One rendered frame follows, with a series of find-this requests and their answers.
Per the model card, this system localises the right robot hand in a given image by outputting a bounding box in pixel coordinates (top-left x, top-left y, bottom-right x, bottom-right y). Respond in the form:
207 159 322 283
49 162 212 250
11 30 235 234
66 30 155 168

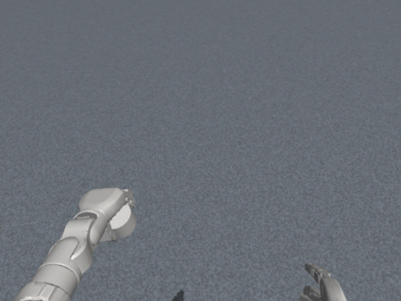
299 263 346 301

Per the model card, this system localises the left robot arm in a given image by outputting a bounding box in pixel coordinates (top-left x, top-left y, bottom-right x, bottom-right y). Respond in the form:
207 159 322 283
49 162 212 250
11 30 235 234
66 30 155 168
13 208 107 301

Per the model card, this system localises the left robot hand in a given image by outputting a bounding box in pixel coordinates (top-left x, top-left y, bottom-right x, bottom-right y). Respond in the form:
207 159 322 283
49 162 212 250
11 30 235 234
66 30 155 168
78 187 135 241

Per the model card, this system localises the tin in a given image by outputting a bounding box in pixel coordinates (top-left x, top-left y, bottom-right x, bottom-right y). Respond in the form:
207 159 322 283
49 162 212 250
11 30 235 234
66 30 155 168
109 203 137 238

